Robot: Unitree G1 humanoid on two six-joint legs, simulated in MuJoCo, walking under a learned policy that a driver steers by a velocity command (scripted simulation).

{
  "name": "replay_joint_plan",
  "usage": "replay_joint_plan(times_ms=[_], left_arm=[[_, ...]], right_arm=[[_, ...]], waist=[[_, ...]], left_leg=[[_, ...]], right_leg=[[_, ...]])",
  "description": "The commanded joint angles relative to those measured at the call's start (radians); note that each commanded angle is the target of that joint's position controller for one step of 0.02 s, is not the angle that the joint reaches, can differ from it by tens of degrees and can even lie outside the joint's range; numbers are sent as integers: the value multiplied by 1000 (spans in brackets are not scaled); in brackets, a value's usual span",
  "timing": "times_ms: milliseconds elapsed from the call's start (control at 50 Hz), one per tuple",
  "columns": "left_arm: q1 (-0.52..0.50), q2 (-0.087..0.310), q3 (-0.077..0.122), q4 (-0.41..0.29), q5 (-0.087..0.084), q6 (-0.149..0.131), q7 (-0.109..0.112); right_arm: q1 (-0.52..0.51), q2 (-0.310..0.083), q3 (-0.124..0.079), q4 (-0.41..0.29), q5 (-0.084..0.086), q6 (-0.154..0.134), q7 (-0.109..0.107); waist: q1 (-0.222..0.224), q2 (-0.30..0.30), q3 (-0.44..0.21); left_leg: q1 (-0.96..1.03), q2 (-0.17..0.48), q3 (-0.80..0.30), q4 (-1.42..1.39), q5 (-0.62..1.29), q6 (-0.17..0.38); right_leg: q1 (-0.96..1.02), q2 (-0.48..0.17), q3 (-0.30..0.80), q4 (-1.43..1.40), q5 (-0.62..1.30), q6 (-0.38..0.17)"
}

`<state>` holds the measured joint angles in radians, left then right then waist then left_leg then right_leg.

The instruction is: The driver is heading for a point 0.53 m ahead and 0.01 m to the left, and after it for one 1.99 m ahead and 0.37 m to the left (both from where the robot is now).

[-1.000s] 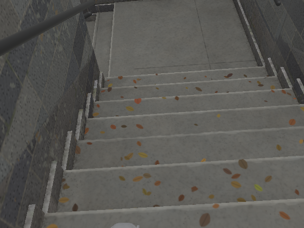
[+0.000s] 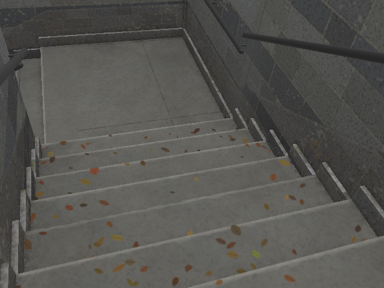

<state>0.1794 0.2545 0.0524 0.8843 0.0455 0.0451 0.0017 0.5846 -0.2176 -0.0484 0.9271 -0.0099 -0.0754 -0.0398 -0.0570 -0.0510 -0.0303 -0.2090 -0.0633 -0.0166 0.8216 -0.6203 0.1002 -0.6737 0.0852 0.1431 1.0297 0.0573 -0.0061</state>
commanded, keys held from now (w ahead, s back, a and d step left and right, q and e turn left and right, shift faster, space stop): w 0.48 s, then w+q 0.14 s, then q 0.38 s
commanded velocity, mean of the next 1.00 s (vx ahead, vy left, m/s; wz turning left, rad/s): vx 0.38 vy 0.00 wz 0.18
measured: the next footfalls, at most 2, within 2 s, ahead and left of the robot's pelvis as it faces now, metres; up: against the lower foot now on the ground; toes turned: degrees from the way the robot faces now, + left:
right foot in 0.22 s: +0.21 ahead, -0.09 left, -0.15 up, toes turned +0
left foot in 0.76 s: +0.51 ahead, +0.04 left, -0.30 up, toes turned +4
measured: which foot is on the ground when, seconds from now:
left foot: down 0.00-0.22, up 0.24-0.74, down 0.76-1.00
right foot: up 0.00-0.20, down 0.22-0.76, up 0.78-1.00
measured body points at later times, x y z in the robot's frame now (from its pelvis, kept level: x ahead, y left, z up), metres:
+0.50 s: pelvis +0.23 -0.04 -0.14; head +0.23 -0.05 +0.31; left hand +0.17 +0.20 -0.28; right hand +0.29 -0.31 -0.28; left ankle +0.38 +0.14 -0.80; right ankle +0.17 -0.09 -0.85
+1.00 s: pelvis +0.44 +0.00 -0.27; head +0.48 +0.03 +0.18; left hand +0.53 +0.25 -0.41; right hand +0.49 -0.25 -0.40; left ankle +0.47 +0.03 -1.00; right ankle +0.57 -0.15 -0.87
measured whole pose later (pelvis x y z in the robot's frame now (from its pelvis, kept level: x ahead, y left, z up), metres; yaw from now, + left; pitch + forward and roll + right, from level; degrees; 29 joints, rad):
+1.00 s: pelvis +0.44 +0.00 -0.27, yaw +12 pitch +1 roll -2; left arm 0.09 0.19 0.00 0.85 0.05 0.03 0.06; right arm 0.37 -0.20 -0.01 0.94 0.01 -0.03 -0.03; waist -0.01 -0.02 0.08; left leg -0.32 -0.16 -0.08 0.54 -0.21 0.15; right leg -0.81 -0.03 0.06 1.30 -0.18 0.00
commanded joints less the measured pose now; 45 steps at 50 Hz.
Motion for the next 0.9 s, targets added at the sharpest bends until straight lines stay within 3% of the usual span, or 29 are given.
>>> replay_joint_plan(times_ms=[20,60,120,160,200,220,240,260,280,300,320,340,360,400,420,460,500,560,660,680,700,740,760,780,800,820,860,880,900], left_arm=[[-206,7,-11,-98,7,-33,-23],[-266,-1,-21,-123,0,-41,-35],[-282,-28,-32,-127,-37,-60,-29],[-199,-25,-32,-120,-49,-56,-26],[81,8,-6,-24,-46,-56,-13],[236,46,13,23,-19,-55,-16],[360,79,19,50,-2,-65,-22],[349,77,5,40,-26,-65,-27],[307,178,49,50,-36,-69,-16],[167,71,20,17,-39,-79,0],[133,23,3,24,-31,-99,7],[135,12,-10,42,-11,-114,10],[154,11,-6,52,-6,-126,14],[226,48,11,86,-13,-128,18],[253,70,20,89,-1,-132,15],[257,12,7,117,-26,-142,17],[237,-7,-8,110,-41,-134,22],[273,27,-11,109,-25,-127,34],[389,21,-33,175,6,-121,61],[392,26,-33,181,9,-122,68],[384,20,-39,197,10,-120,65],[326,51,-39,198,8,-116,72],[296,96,-15,185,-10,-106,75],[393,41,-22,145,-29,-104,72],[332,67,-28,70,-45,-96,73],[243,91,-23,47,-17,-85,75],[183,34,-40,2,5,-48,66],[127,38,-36,0,32,-27,74],[130,44,-30,-2,13,-11,74]], right_arm=[[45,-75,-16,-11,17,-16,-8],[17,-91,-19,-23,17,-17,-7],[9,-91,-23,-9,1,-2,-4],[-3,-93,-14,1,-13,8,-4],[7,-110,-17,25,-11,21,-10],[-4,-86,-18,38,-12,23,3],[41,-71,-24,30,6,16,14],[122,-71,-17,9,16,6,12],[42,-131,-22,-30,7,11,8],[-131,-178,-37,-58,-35,16,4],[-220,-183,-44,-63,-45,18,5],[-155,-143,-41,-16,-38,25,12],[-150,-127,-42,7,-43,38,20],[-143,-73,-32,35,-55,53,28],[-140,-75,-35,41,-46,57,30],[-232,-99,-43,20,-28,39,41],[-324,-62,-30,1,-57,32,60],[-419,-49,-13,-13,-49,30,65],[-584,-28,19,-68,-27,7,55],[-567,-26,26,-65,-15,1,56],[-480,-23,27,-45,2,4,53],[-130,-83,10,75,1,14,43],[-49,-113,-5,88,0,21,51],[26,-184,-12,111,-15,17,59],[33,-207,-13,75,16,21,62],[-20,-192,-14,33,37,37,48],[-196,-191,-14,-23,7,46,18],[-191,-144,2,-26,4,39,18],[-225,-126,15,-30,6,33,22]], waist=[[-20,166,107],[-38,133,109],[-71,97,144],[-34,106,165],[76,44,94],[153,-48,34],[137,-79,-155],[85,-56,-213],[124,-244,-210],[89,-37,-13],[85,-2,128],[13,48,209],[-7,69,219],[2,-16,141],[0,-38,110],[1,-23,113],[27,-9,92],[56,18,101],[161,27,218],[167,42,227],[135,24,154],[-25,23,60],[-117,122,56],[-20,285,-95],[-37,199,-274],[-40,51,-210],[55,53,-102],[66,-53,-42],[111,-47,17]], left_leg=[[11,145,-292,-151,407,100],[-1,146,-315,-130,380,114],[-94,150,-280,-44,316,110],[-247,159,-267,-11,337,105],[-228,114,-165,326,515,96],[-351,20,-103,705,264,75],[-553,-18,-85,1052,-211,62],[-661,27,-163,1073,-132,84],[-825,7,-113,1095,19,56],[-851,70,-114,878,231,44],[-811,76,-162,771,307,23],[-713,110,-165,554,349,-16],[-600,128,-157,412,369,-52],[-510,126,-99,334,372,-74],[-521,123,-103,350,493,-55],[-571,144,-134,169,759,-34],[-453,125,-56,5,1000,-24],[-362,75,-47,-42,1094,-18],[-421,43,-6,-276,1013,-7],[-342,50,32,-366,1025,-11],[-152,18,108,-305,1058,-17],[106,8,115,-428,1000,30],[202,129,-67,-689,1080,102],[678,338,-205,-149,1989,205],[869,461,-404,-107,2016,334],[693,450,-391,-235,1796,339],[337,454,-483,-372,1194,395],[152,407,-469,-375,1188,357],[-19,303,-375,-378,1234,283]], right_leg=[[-135,-12,-93,-168,188,-5],[-76,-35,-116,-305,197,-17],[115,-62,-158,-478,210,-22],[374,-59,-197,-516,100,-25],[628,-62,-194,-711,88,-70],[828,-160,-69,-729,141,-141],[1092,-290,18,-318,362,-159],[1107,-363,142,-274,360,-163],[1049,-483,458,-575,-401,-343],[800,-447,426,-735,-671,-326],[627,-403,378,-735,-562,-295],[433,-356,317,-689,-341,-271],[327,-314,243,-672,-213,-251],[321,-278,193,-647,37,-250],[355,-276,188,-618,135,-243],[401,-196,134,-550,-34,-208],[307,-142,64,-533,-191,-189],[255,-158,54,-476,-260,-162],[437,-166,-19,-288,-94,-149],[431,-160,-49,-232,-59,-140],[389,-158,-81,-135,29,-124],[402,-153,-127,247,300,-91],[353,-50,-183,648,-15,-51],[-90,26,-257,1016,-989,10],[-321,-3,-145,1079,-953,13],[-350,-44,-150,994,-840,1],[-335,-78,-121,867,-675,0],[-285,-101,-95,823,-559,-2],[-212,-110,-100,657,-434,-3]])
Velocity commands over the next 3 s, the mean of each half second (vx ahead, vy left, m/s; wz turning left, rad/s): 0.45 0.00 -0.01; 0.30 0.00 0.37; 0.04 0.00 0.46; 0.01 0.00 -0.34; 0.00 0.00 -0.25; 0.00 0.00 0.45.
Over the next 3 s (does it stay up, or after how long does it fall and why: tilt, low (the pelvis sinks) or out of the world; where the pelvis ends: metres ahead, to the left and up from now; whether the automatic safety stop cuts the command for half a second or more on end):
stays up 0.44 -0.04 -0.26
